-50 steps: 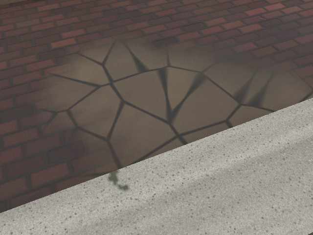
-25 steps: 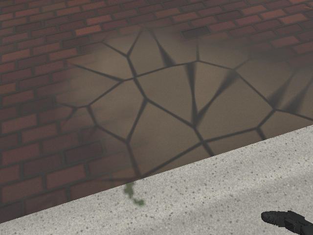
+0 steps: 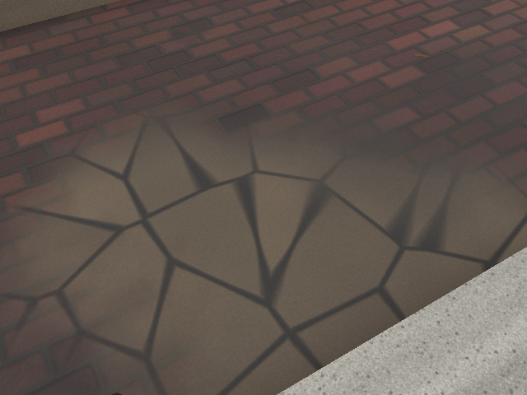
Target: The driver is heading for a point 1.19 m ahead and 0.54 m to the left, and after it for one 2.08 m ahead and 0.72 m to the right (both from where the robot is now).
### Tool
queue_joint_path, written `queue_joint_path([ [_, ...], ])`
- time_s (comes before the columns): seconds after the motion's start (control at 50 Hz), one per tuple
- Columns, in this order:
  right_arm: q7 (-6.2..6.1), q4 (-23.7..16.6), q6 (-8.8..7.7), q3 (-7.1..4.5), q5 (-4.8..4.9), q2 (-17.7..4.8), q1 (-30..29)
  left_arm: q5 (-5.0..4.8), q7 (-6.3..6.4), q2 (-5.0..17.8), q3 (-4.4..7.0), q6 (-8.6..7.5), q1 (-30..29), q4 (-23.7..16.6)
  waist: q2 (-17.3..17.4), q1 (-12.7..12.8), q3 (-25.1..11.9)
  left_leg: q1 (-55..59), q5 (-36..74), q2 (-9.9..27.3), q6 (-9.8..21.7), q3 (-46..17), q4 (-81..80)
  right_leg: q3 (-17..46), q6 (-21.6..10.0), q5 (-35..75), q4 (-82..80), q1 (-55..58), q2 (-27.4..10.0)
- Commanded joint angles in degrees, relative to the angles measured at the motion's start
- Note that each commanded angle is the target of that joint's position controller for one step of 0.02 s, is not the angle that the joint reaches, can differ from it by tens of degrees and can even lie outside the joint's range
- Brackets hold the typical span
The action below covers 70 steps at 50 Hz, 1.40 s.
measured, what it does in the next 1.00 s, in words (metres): goes down, turning left: right foot, then left foot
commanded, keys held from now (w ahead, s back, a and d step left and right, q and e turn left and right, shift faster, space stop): w+q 1.00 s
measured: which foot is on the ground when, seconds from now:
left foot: down 0.00-0.10, up 0.12-0.56, down 0.58-0.98, up 1.00-1.00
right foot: up 0.00-0.06, down 0.08-0.60, up 0.62-0.94, down 0.96-1.00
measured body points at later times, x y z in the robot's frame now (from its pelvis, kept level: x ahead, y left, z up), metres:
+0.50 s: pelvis +0.27 -0.01 -0.01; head +0.27 +0.00 +0.44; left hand +0.17 +0.22 -0.15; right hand +0.48 -0.18 -0.12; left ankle +0.33 +0.14 -0.69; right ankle +0.18 -0.14 -0.74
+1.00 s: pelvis +0.55 +0.10 -0.17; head +0.56 +0.10 +0.28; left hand +0.62 +0.38 -0.26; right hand +0.62 -0.14 -0.31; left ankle +0.33 +0.14 -0.70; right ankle +0.68 +0.04 -0.91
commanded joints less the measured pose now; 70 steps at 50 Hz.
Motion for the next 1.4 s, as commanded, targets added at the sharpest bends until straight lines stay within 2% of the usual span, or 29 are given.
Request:
queue_joint_path([
  [0.02, 0.03, -0.03, 0.58, -2.44, 0.20, -9.75, 4.44, -0.45, 0.93, 5.17, 1.79, -1.13, -7.25, -5.09, 4.84, 1.23, 4.00, 3.28, 24.52, 17.88, 11.07, -12.20, -1.97, -1.27, -0.96, -2.90, -5.61, 2.37, 1.72],
  [0.08, 0.09, -0.59, 0.65, -3.33, -0.40, -11.56, -0.42, -3.18, 1.58, 10.55, 4.17, -2.57, 1.08, -2.80, 4.78, 8.04, -2.18, -6.44, 41.09, 11.92, 5.06, -8.00, 9.17, -3.16, -5.99, 2.86, -5.63, 28.96, 3.81],
  [0.12, 0.56, -2.92, -0.90, 0.20, -1.53, -0.93, 7.65, -2.71, 2.48, 12.88, 4.88, -2.73, 26.39, 2.84, -13.62, 14.06, -28.00, -36.77, -13.45, -1.80, -2.72, -3.24, 42.57, 32.05, -26.49, 7.87, -10.80, 74.71, -21.89],
  [0.16, -0.24, -3.35, -0.23, -2.24, 1.28, -5.60, -5.73, -1.64, 3.69, 9.96, 5.38, -3.50, 24.16, 5.40, -4.12, 14.65, -2.61, -45.25, -9.20, 6.23, 0.52, -7.43, 56.19, 22.78, -13.99, -13.38, -19.48, 48.23, -17.87],
  [0.24, -1.03, -3.13, 1.36, -1.47, -1.09, -2.26, -7.03, -2.07, 4.81, 1.15, 2.96, -3.75, 12.64, 2.88, -1.51, 6.89, -1.30, -35.14, -1.01, 11.24, 0.50, -6.35, 49.35, 6.41, -11.54, -0.81, -26.63, 33.23, -12.77],
  [0.32, 1.05, -4.20, 1.68, -1.34, 0.08, -2.18, -11.82, -0.36, 4.16, 3.63, 4.00, -4.69, 15.68, 4.77, 0.28, 6.86, 1.78, -35.44, 8.73, 11.39, -1.27, -3.20, 36.52, -5.05, -11.22, 8.30, -29.58, 29.35, -10.84],
  [0.4, 2.61, -4.70, 1.94, -1.01, -0.37, -2.11, -8.96, 2.62, 2.78, 6.19, 4.47, -4.26, 16.54, 6.00, -1.54, 4.85, 1.23, -27.21, 21.84, 9.91, -0.43, -3.92, 42.97, -10.70, -11.05, 15.13, -24.88, 23.94, -10.99],
  [0.5, 1.07, -9.26, 0.82, -2.32, -1.29, -6.08, -15.33, 1.57, 3.99, 6.37, 3.51, -4.63, 18.14, 6.82, -1.46, 6.15, 3.77, -36.33, 8.11, 10.23, 1.17, -2.96, 41.90, -11.46, -8.37, 11.45, -17.26, 36.54, -13.09],
  [0.58, -0.79, -5.62, -1.22, -6.67, 0.56, -12.34, 4.69, 2.58, 3.08, 15.07, 5.94, -5.15, 12.39, 4.86, 1.47, -3.34, 0.18, 1.26, 7.40, -1.68, 2.33, 7.59, 32.84, -19.45, -4.53, 25.63, 13.59, 18.70, -7.46],
  [0.62, -3.74, -3.65, -2.41, -7.87, -0.73, -19.67, 14.08, 2.84, -1.13, 2.58, 2.85, -5.45, 18.07, 2.51, 16.99, -0.41, -11.64, 24.96, 42.54, 10.93, 22.80, -25.88, 20.03, -9.88, 2.43, -40.85, 55.07, -6.93, 6.80],
  [0.64, -3.32, -1.12, -3.50, -7.51, -0.95, -17.57, 18.99, -1.75, -2.40, 2.06, 2.40, -5.80, 6.55, -3.28, 11.29, -6.27, -4.92, 23.92, 35.65, 18.08, 23.72, -39.82, 11.17, 1.53, 1.14, -41.90, 55.78, -21.11, 8.51],
  [0.66, -2.74, -0.76, -4.83, -5.80, 1.11, -11.56, 14.80, -3.33, -1.70, 3.32, 2.81, -5.98, -2.55, -7.09, 10.50, -6.11, 5.53, 13.12, 21.08, 21.14, 21.70, -42.85, 12.72, 6.64, 1.05, -39.06, 54.98, -29.29, 5.55],
  [0.7, -1.53, -1.97, -3.05, -1.54, 0.39, -3.29, 1.05, -0.14, 0.68, 4.52, 3.22, -4.36, 3.35, -5.21, -0.34, 4.53, 5.25, -10.24, 2.98, 17.91, 17.95, -35.65, 18.66, 9.56, 1.10, -25.55, 45.64, -20.20, 1.74],
  [0.72, -0.98, -4.13, -1.97, -0.84, -0.59, -3.49, -5.24, 1.29, 1.03, 3.51, 2.59, -3.43, 6.84, -3.90, 2.51, 8.28, 6.29, -22.52, 0.46, 15.68, 17.68, -32.27, 16.95, 7.75, 0.73, -23.28, 41.59, -13.25, 1.11],
  [0.78, -3.71, -6.86, -1.84, 0.86, -1.41, -1.83, -9.22, 3.17, 0.01, 0.36, 0.39, -2.82, 13.32, -2.72, 0.89, 9.21, 4.06, -43.23, -9.42, 2.16, 11.73, -14.67, 22.95, 3.08, 1.39, 16.94, 24.56, 7.14, 0.15],
  [0.82, -5.09, -5.85, -2.39, -0.29, -0.57, -6.09, -5.44, 0.17, -0.66, 0.34, -0.55, -2.35, 9.67, -4.28, -2.43, 6.13, 4.06, -48.13, -19.36, -1.17, 7.88, -10.15, 27.67, -0.81, 3.95, 28.56, 6.13, 19.39, 0.67],
  [0.86, -2.60, -3.95, -2.30, -0.45, -1.47, -10.68, 0.58, -0.63, -0.78, 1.68, 0.03, -0.46, 6.40, -6.18, 2.63, 6.15, 6.37, -54.62, -28.62, 1.30, 9.38, -16.43, 27.27, -3.83, 5.74, 20.98, 8.73, 32.75, 2.07],
  [0.88, -6.86, -3.58, 0.58, -3.18, 8.71, -9.85, -0.29, -9.38, 2.09, 6.27, 3.19, -2.47, -2.41, -10.33, -0.38, 4.75, 7.58, -40.97, -16.01, 2.61, 8.30, -21.59, 29.14, 0.59, 4.79, 16.42, -5.27, 23.22, 5.06],
  [0.9, -8.23, -2.71, 2.39, -2.99, 8.73, -9.35, 2.01, -10.22, 2.64, 5.31, 2.68, -3.73, -3.76, -10.22, 1.12, 2.38, 7.27, -28.66, -14.87, 2.60, 7.05, -23.03, 35.75, 3.13, 4.30, 18.58, -16.41, 19.67, 3.35],
  [0.96, -7.80, -1.00, 6.12, -3.29, 4.91, -5.11, 5.93, -6.21, 1.42, 5.31, 5.18, -4.56, 17.84, -2.11, 3.76, 7.88, -2.78, -25.50, -15.66, -2.01, 4.22, -15.75, 67.05, 3.51, 1.22, 31.39, -17.89, 39.62, -3.37],
  [0.98, -6.11, -1.37, 4.92, -1.93, 5.16, 1.57, 10.93, -5.03, 1.01, 7.13, 5.60, -4.39, 29.79, 1.51, -5.24, 9.75, -10.54, -48.96, -35.54, -4.85, 2.73, -15.14, 87.85, 7.32, -1.81, 49.69, 3.67, 66.71, -11.07],
  [1.0, -5.88, -5.08, 3.61, -1.10, 7.58, -0.36, 12.57, -5.83, 0.55, 11.45, 7.12, -3.92, 33.58, 3.02, -13.40, 10.70, -17.75, -61.48, -32.47, -1.41, 0.44, -14.83, 103.70, 20.01, -9.31, 33.86, 5.92, 74.11, -20.87],
  [1.04, -6.78, -11.31, 2.67, -1.59, 9.44, -3.57, -0.41, -6.49, 2.09, 12.88, 8.71, -2.64, 30.08, 5.68, -11.16, 10.83, -13.44, -72.63, -15.14, 5.97, -1.71, -7.05, 105.29, 35.35, -17.64, -28.53, -14.09, 61.58, -26.26],
  [1.06, -7.79, -12.80, 3.58, -2.65, 8.39, -6.53, -8.23, -4.99, 3.41, 6.60, 6.54, -2.58, 23.87, 3.50, -0.42, 10.66, -6.71, -69.26, -10.21, 7.45, -2.54, -5.67, 104.43, 34.37, -16.43, -33.24, -18.78, 49.01, -25.60],
  [1.12, -7.37, -15.26, 6.30, -3.82, 6.29, -4.45, -13.08, -4.88, 4.29, 2.57, 4.35, -3.31, 9.10, 4.51, -2.87, 2.44, 12.59, -52.16, 1.35, 11.28, -3.61, -11.97, 69.71, 10.83, -6.58, -19.51, -24.05, 11.26, -14.55],
  [1.16, -6.66, -16.05, 5.63, -4.38, 4.49, -3.58, -13.58, -2.81, 4.81, 6.79, 5.37, -3.38, 7.63, 3.79, -6.73, 2.87, 8.05, -35.75, 14.07, 9.57, -5.73, -5.40, 52.07, -2.39, -5.61, -8.91, -25.24, 4.13, -7.59],
  [1.32, -2.68, -21.16, 6.26, -4.52, 4.75, -4.72, -26.80, -6.54, 4.62, 12.53, 9.16, -1.29, 16.77, 6.19, -0.87, 9.95, 5.82, -36.38, 7.00, 8.48, 0.77, -0.20, 23.21, -5.00, -4.77, -7.90, -21.69, 33.37, -14.77],
  [1.38, -2.83, -17.75, 6.25, -7.82, 4.80, -10.58, -13.37, -5.98, 4.23, 12.83, 9.10, 0.21, 16.78, 5.49, 1.10, 2.89, -2.42, -12.11, 4.25, 0.33, 5.05, 6.11, 17.49, -13.25, -1.20, 19.75, 2.85, 29.98, -9.95],
  [1.4, -3.87, -15.68, 6.31, -10.40, 5.28, -18.10, -2.34, -4.28, 4.17, 10.56, 7.98, -0.31, 16.25, 2.59, 9.91, -0.99, -9.21, 9.64, 5.44, 10.25, 11.09, -13.52, 16.21, -15.12, 2.91, 7.94, 26.48, 10.33, -5.76],
])
Velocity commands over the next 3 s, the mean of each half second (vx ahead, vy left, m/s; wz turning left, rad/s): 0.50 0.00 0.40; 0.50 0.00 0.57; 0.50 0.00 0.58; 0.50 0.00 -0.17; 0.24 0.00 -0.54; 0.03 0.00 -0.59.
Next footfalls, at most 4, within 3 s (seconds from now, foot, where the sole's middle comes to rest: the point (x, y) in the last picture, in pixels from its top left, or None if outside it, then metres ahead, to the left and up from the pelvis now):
0.08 right None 0.22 -0.14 -0.78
0.58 left None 0.34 0.14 -0.78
0.96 right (226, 345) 0.72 0.06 -0.95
1.38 left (99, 361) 0.72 0.43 -0.95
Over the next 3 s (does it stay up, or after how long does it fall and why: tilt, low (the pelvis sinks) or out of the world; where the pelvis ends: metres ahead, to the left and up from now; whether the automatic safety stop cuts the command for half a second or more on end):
stays up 1.08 0.66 -0.17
